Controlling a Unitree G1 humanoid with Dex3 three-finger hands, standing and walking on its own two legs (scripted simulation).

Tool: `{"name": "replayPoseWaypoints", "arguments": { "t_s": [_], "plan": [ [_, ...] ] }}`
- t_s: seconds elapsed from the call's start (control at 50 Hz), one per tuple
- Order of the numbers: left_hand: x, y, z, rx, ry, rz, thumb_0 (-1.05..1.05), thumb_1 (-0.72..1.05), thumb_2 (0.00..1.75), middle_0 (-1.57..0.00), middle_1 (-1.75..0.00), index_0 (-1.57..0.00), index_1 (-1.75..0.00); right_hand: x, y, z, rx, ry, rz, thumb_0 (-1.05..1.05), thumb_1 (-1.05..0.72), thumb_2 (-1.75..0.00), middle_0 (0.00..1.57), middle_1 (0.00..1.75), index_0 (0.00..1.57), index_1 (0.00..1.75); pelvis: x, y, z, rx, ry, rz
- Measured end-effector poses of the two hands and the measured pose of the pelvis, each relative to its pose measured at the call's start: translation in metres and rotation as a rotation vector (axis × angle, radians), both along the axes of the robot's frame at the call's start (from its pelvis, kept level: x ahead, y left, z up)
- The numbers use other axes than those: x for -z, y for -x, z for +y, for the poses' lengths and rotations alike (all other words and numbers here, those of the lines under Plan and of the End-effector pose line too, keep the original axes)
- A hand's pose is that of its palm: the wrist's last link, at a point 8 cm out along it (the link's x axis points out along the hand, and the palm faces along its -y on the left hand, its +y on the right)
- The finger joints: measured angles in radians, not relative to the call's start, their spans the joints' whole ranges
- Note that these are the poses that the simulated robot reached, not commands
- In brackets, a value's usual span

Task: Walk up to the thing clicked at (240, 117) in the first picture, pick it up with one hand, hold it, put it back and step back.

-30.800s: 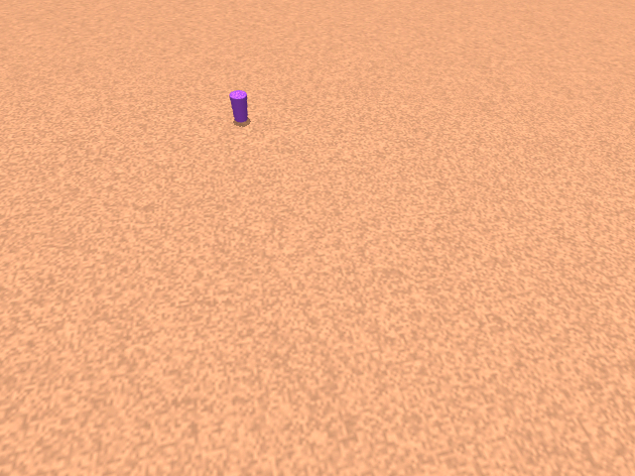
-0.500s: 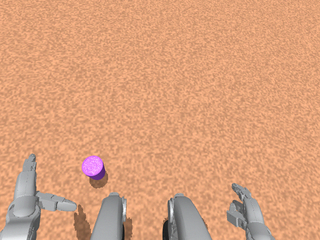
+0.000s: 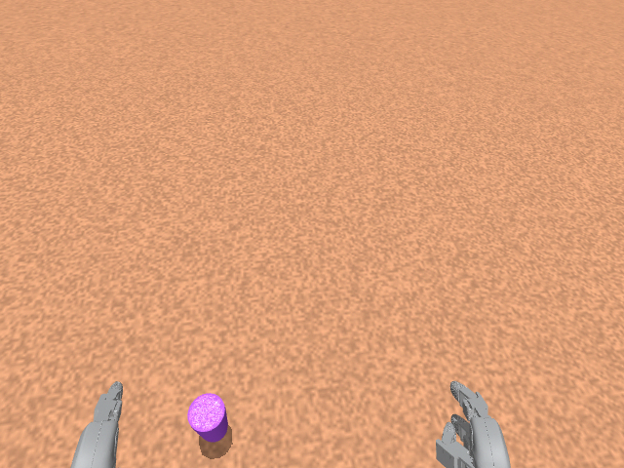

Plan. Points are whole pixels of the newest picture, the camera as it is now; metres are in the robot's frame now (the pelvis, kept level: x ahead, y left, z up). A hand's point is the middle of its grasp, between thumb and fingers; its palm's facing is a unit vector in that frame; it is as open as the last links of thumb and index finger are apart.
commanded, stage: home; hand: left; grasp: from the side
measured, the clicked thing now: (210, 420) +0.37 +0.23 -0.64
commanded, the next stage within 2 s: stand in 1.60 s
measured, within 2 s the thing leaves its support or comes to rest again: neither
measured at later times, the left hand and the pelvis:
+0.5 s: hand (157, 462) +0.16 +0.17 -0.05, palm faces +0.11 -0.95 -0.29, open 17.3 cm; pelvis +0.00 -0.01 +0.00, yaw +1 degrees
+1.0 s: hand (159, 465) +0.16 +0.17 -0.05, palm faces +0.11 -0.95 -0.28, open 17.3 cm; pelvis -0.01 -0.01 +0.00, yaw +1 degrees
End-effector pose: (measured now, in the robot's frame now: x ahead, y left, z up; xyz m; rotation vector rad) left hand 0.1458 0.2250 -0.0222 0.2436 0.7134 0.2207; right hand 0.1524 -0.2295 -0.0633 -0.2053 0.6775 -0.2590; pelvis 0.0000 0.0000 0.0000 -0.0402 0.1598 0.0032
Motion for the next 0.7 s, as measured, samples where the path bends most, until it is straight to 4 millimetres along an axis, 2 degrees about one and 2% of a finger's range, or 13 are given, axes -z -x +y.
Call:
{"name": "replayPoseWaypoints", "arguments": {
  "t_s": [0.18,0.5,0.7],
  "plan": [
    [0.002,0.007,0.0,-0.014,0.002,0.015,-0.01,-0.54,0.06,-0.05,-0.06,-0.06,-0.05,-0.009,-0.011,-0.005,-0.046,0.024,-0.037,0.01,-0.89,-0.9,0.21,0.3,0.2,0.3,-0.002,0.003,-0.006,-0.01,-0.004,-0.017],
    [0.0,0.005,-0.008,0.005,0.01,0.011,-0.01,-0.52,0.07,-0.06,-0.06,-0.06,-0.05,0.0,0.01,-0.015,-0.017,0.023,0.013,0.01,-0.9,-0.9,0.21,0.3,0.2,0.3,-0.003,0.003,-0.01,-0.008,-0.007,-0.022],
    [0.0,0.007,-0.01,0.006,0.009,0.012,-0.01,-0.52,0.07,-0.05,-0.06,-0.06,-0.05,0.0,0.01,-0.016,-0.018,0.017,0.003,0.01,-0.9,-0.9,0.21,0.3,0.2,0.3,-0.003,0.005,-0.012,-0.005,-0.01,-0.024]
  ]
}}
